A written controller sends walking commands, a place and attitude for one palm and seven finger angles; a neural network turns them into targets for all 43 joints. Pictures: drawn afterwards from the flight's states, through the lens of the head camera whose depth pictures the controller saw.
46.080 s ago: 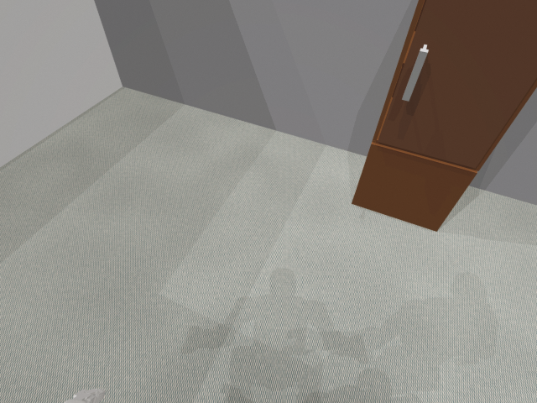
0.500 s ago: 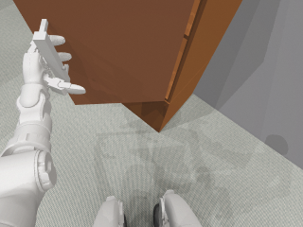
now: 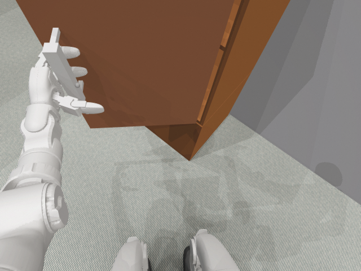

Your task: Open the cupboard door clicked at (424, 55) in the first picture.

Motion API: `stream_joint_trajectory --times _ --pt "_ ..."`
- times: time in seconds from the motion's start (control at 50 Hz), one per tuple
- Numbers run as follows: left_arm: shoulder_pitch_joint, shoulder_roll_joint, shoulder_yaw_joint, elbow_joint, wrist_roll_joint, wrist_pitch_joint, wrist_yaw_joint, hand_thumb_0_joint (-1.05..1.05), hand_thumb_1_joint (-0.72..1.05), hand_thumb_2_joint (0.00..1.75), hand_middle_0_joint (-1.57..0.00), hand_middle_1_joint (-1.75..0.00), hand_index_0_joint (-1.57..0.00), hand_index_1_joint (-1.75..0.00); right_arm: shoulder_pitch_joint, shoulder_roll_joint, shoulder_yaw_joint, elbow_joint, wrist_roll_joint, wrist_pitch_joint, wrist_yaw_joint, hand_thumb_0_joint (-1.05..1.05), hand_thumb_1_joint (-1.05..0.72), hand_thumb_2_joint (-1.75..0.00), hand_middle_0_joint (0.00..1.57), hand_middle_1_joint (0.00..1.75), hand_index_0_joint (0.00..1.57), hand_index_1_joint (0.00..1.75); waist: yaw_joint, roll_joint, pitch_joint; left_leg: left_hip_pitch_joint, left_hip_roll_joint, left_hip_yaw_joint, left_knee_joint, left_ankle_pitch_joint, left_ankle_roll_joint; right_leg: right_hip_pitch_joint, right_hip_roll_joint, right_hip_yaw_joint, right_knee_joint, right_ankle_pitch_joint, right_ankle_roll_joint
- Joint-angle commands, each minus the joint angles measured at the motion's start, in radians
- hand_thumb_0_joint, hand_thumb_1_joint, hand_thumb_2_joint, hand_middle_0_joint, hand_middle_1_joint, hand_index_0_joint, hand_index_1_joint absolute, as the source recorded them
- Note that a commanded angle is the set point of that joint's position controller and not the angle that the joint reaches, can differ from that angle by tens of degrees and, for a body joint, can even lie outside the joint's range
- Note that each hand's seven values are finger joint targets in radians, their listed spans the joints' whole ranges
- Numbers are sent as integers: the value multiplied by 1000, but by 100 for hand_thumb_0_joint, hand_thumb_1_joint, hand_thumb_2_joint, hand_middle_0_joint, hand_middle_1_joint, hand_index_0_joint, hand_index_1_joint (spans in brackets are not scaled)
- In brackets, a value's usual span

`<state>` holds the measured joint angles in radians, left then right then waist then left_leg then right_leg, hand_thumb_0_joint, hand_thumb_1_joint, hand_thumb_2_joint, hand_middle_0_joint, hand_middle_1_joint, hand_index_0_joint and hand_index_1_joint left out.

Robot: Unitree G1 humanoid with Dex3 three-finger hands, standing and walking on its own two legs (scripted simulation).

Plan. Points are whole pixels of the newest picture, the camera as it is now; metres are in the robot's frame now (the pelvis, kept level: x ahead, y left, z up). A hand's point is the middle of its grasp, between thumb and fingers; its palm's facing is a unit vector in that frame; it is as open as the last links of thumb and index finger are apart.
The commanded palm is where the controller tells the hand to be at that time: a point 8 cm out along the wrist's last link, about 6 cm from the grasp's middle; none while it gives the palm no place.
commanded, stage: close the thumb around the handle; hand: left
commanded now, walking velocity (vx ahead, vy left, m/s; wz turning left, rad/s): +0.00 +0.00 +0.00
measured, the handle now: (68, 70) +0.54 +0.22 +0.06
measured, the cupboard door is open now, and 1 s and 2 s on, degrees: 45 51 87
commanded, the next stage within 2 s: pull the door open along its arc in 0.56 s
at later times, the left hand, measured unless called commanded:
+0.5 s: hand (78, 85) +0.50 +0.19 +0.06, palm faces +0.04 -1.00 -0.01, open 5.6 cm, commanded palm +0.47 +0.23 +0.06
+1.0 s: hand (80, 99) +0.46 +0.18 +0.06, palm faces +0.04 -1.00 +0.00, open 5.7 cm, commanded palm +0.40 +0.22 +0.06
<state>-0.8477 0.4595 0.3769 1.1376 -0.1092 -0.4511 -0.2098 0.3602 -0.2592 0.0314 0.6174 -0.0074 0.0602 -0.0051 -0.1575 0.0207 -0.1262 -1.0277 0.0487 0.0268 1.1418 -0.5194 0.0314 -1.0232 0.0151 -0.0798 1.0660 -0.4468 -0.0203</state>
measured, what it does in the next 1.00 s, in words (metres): stands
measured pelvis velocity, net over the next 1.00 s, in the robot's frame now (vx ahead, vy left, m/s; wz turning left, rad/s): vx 0.01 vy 0.01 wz -0.02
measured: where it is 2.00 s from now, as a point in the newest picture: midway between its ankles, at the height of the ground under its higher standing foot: outside the picture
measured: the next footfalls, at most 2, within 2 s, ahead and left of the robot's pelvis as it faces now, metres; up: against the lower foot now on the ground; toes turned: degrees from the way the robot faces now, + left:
none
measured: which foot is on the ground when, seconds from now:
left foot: down 0.00-1.00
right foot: down 0.00-1.00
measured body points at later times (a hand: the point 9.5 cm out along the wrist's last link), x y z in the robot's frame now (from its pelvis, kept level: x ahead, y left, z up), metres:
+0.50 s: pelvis +0.00 +0.01 +0.00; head +0.13 +0.03 +0.43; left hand +0.49 +0.24 +0.06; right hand +0.02 -0.26 -0.11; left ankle +0.01 +0.10 -0.65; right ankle +0.03 -0.11 -0.65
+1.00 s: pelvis +0.01 +0.01 +0.01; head +0.12 +0.02 +0.45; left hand +0.45 +0.23 +0.06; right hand +0.05 -0.26 -0.10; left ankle +0.01 +0.10 -0.65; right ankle +0.03 -0.11 -0.65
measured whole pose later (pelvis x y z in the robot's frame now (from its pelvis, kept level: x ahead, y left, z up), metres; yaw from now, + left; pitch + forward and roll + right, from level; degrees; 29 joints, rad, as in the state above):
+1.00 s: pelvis +0.01 +0.01 +0.01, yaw -1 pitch +21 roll -2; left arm -0.57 0.34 0.32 0.85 -0.17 -0.43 -0.16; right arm 0.38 -0.25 0.00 0.59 0.01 0.08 0.02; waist -0.12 0.03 -0.15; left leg -0.93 0.05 0.06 1.07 -0.52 0.04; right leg -0.94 0.02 -0.04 1.01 -0.44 -0.01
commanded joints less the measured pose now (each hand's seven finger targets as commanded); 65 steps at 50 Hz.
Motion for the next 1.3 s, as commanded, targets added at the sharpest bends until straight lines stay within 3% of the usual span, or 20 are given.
stream_joint_trajectory --times 0.0,0.14,0.24,0.34,0.42,0.46,0.52,0.58,0.62,0.66,0.74,0.8,0.86,1.04,1.06,1.08,1.12,1.18,1.2,1.28 --pt "-427 220 17 -233 -14 -73 6 0 -5 49 -33 -125 -33 -125 163 -183 -63 -46 -4 -15 -12 0 -90 -90 20 30 20 30 -7 107 -490 353 -27 -78 -124 420 -8 240 28 52 -107 331 -1" --pt "-420 207 15 -211 -8 -72 14 0 34 66 -36 -129 -36 -129 160 -184 -65 -42 -5 -12 -12 0 -90 -90 20 30 20 30 -9 94 -480 365 -24 -88 -127 415 -14 211 28 44 -107 305 -1" --pt "-414 177 -7 -245 -7 -85 17 0 62 78 -38 -132 -38 -132 162 -180 -68 -38 -9 -12 -6 0 -90 -90 20 30 20 30 2 145 -515 433 -18 -96 -127 483 -25 190 30 35 -100 322 -5" --pt "-423 155 -24 -194 -6 -67 29 0 90 90 -40 -135 -40 -135 158 -185 -68 -32 -7 -6 -6 0 -90 -90 20 30 20 30 -16 117 -441 400 -18 -102 -140 415 -24 154 30 29 -113 267 -4" --pt "-433 214 15 -216 8 -82 42 0 90 90 -40 -135 -40 -135 159 -186 -64 -40 -11 -7 -8 0 -90 -90 20 30 20 30 -1 121 -482 386 -23 -97 -136 420 -21 192 27 37 -103 285 -6" --pt "-435 168 -17 -229 7 -89 40 0 90 90 -40 -135 -40 -135 160 -182 -68 -37 -12 -8 -4 0 -90 -90 20 30 20 30 -6 132 -485 414 -20 -100 -134 440 -24 174 29 32 -104 287 -6" --pt "-408 216 27 -213 -2 -87 38 0 90 90 -40 -135 -40 -135 161 -188 -67 -39 -11 -6 -7 0 -90 -90 20 30 20 30 2 112 -488 388 -22 -93 -132 440 -21 205 28 38 -105 306 -4" --pt "-420 180 -8 -238 0 -89 32 0 90 90 -40 -135 -40 -135 155 -183 -68 -41 -9 -5 -6 0 -90 -90 20 30 20 30 -4 114 -482 396 -21 -93 -136 429 -21 202 29 37 -109 298 -4" --pt "-391 205 16 -220 -1 -88 33 0 90 90 -40 -135 -40 -135 156 -186 -67 -41 -9 -5 -7 0 -90 -90 20 30 20 30 4 106 -487 385 -22 -90 -133 430 -20 210 30 39 -107 303 -4" --pt "-410 172 -14 -196 -3 -77 29 0 90 90 -40 -135 -40 -135 154 -181 -64 -40 -7 -6 -7 0 -90 -90 20 30 20 30 -17 83 -445 338 -27 -81 -132 383 -13 216 29 45 -117 292 1" --pt "-316 166 -2 -239 -14 -81 20 0 90 90 -40 -135 -40 -135 150 -178 -69 -54 -5 -6 -4 0 -90 -90 20 30 20 30 23 115 -499 384 -26 -77 -140 437 -19 244 29 42 -110 327 -6" --pt "-221 135 -8 -269 -33 -74 11 0 90 90 -40 -135 -40 -135 147 -173 -72 -71 0 -3 0 0 -90 -90 20 30 20 30 38 73 -489 372 -29 -66 -149 456 -15 292 31 41 -115 363 -5" --pt "-109 119 -13 -380 -44 -68 10 0 90 90 -40 -135 -40 -135 127 -167 -81 -92 9 -1 6 0 -90 -90 20 30 20 30 67 90 -527 407 -28 -57 -159 522 -20 336 30 41 -119 419 -4" --pt "433 -113 -168 -787 -100 -46 42 0 90 90 -40 -135 -40 -135 38 -130 -94 -175 29 -31 33 0 -90 -90 20 30 20 30 126 37 -441 432 -25 -29 -224 610 -18 457 22 31 -153 513 0" --pt "457 -154 -39 -881 -171 -40 196 0 90 90 -40 -135 -40 -135 -6 -97 -93 -185 19 -47 33 0 -90 -90 20 30 20 30 213 15 -435 406 -26 -21 -239 610 -32 475 23 15 -151 495 0" --pt "535 -252 -148 -899 -135 -27 272 0 90 90 -40 -135 -40 -135 -22 -90 -87 -186 10 -60 42 0 -90 -90 20 30 20 30 182 38 -403 415 -27 -19 -239 587 -38 455 22 10 -149 473 2" --pt "627 -274 -166 -944 -75 -19 403 0 90 90 -40 -135 -40 -135 -37 -88 -86 -179 -6 -70 52 0 -90 -90 20 30 20 30 179 -29 -355 373 -27 -27 -239 547 -41 453 16 3 -141 454 0" --pt "724 -333 -226 -1038 30 -14 559 0 90 90 -40 -135 -40 -135 -80 -69 -86 -190 -33 -69 64 0 -90 -90 20 30 20 30 192 0 -347 366 -34 -19 -231 516 -42 465 3 16 -124 458 -7" --pt "766 -322 -219 -1066 60 -11 606 0 90 90 -40 -135 -40 -135 -84 -68 -87 -196 -39 -68 63 0 -90 -90 20 30 20 30 198 -39 -351 356 -34 -27 -229 506 -41 480 4 17 -121 451 -10" --pt "932 -433 -340 -1159 156 33 738 0 90 90 -40 -135 -40 -135 -139 -35 -79 -219 -50 -60 64 0 -90 -90 20 30 20 30 209 -39 -329 359 -45 -20 -236 456 -40 513 -4 24 -136 447 -14"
